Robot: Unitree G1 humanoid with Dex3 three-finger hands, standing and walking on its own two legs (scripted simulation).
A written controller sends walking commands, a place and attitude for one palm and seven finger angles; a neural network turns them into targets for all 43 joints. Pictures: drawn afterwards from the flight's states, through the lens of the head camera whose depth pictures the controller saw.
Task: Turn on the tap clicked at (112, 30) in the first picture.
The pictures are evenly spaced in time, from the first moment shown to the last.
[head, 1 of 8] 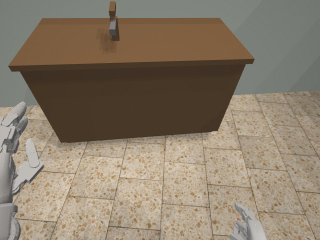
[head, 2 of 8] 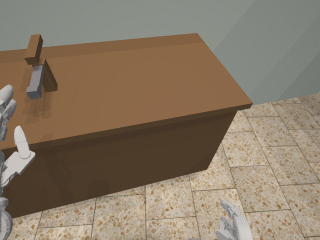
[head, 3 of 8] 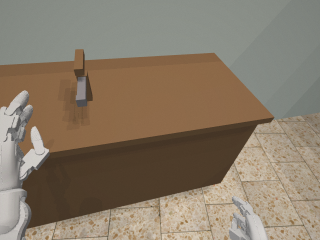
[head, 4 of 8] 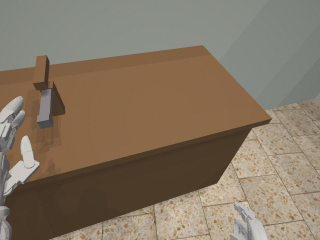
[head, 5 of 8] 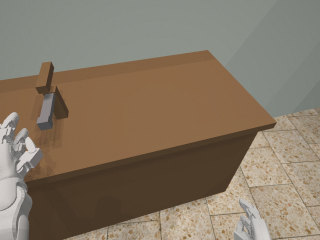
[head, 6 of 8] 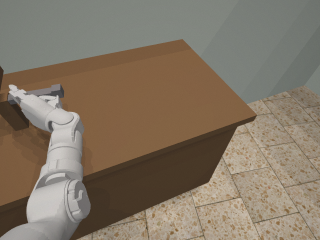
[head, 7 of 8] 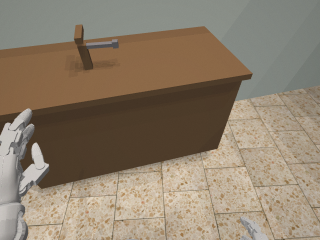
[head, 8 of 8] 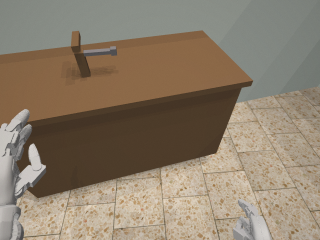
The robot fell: no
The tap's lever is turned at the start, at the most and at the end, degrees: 0 84 84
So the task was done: yes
